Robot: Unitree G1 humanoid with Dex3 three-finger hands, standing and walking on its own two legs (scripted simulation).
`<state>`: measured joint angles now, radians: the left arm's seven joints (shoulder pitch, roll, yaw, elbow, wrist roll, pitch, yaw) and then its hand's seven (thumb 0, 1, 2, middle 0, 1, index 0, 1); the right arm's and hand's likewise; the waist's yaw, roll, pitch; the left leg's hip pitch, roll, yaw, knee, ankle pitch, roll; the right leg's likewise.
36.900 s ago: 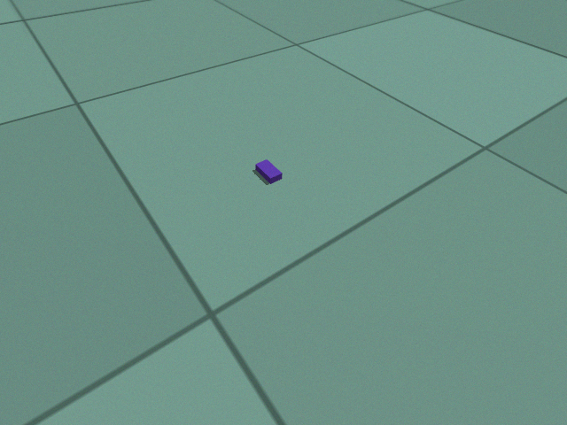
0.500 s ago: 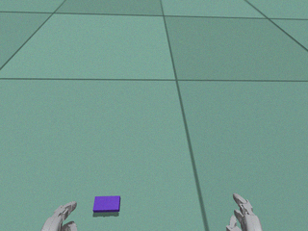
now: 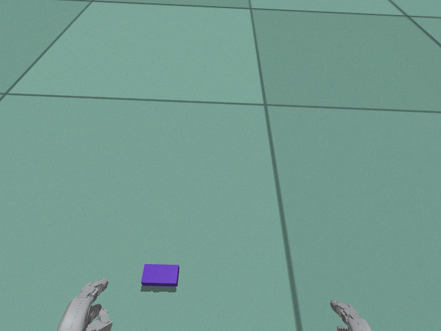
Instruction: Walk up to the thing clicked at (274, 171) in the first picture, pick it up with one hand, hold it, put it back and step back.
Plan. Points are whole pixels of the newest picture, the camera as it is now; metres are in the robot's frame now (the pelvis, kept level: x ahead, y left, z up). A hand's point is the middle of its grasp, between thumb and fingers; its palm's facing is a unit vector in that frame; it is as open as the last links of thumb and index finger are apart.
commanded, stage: stand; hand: left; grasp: from above
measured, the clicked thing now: (160, 275) +0.47 +0.24 -0.71
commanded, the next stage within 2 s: none
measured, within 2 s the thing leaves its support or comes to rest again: neither
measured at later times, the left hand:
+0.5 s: hand out of the picture +0.05 +0.23 -0.12, palm faces +0.03 -0.95 -0.32, open 7.3 cm
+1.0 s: hand out of the picture +0.05 +0.24 -0.11, palm faces +0.02 -0.94 -0.34, open 7.3 cm
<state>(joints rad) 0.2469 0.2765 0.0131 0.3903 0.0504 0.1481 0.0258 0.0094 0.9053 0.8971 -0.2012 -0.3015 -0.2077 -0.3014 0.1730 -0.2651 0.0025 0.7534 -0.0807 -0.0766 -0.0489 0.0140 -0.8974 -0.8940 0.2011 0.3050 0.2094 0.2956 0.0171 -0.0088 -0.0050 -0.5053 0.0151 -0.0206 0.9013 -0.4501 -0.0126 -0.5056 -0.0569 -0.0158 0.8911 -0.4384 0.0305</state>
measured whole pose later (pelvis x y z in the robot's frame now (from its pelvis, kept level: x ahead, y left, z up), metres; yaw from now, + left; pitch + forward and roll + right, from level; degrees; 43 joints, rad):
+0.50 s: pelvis +0.00 +0.00 +0.04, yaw +0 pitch -4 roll +0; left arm 0.21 0.27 0.03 1.03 0.03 0.02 0.03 0.01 0.91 0.90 -0.20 -0.30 -0.21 -0.30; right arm 0.18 -0.28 -0.04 1.04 -0.03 0.00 -0.02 0.01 -0.90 -0.89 0.20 0.30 0.21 0.30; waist 0.02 0.01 0.05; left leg -0.18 0.01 -0.02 0.51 -0.27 -0.01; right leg -0.18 -0.06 -0.03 0.50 -0.26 0.04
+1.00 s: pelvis +0.00 -0.01 +0.05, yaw +0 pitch -4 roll +0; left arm 0.15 0.30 0.03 1.14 0.03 0.00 0.02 0.01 0.91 0.90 -0.20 -0.30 -0.21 -0.30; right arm 0.16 -0.31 -0.03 1.13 -0.02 0.01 -0.01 0.01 -0.90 -0.89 0.20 0.30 0.21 0.30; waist 0.01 0.02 0.06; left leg -0.12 0.03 -0.02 0.39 -0.20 -0.03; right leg -0.12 -0.04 -0.04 0.38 -0.19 0.03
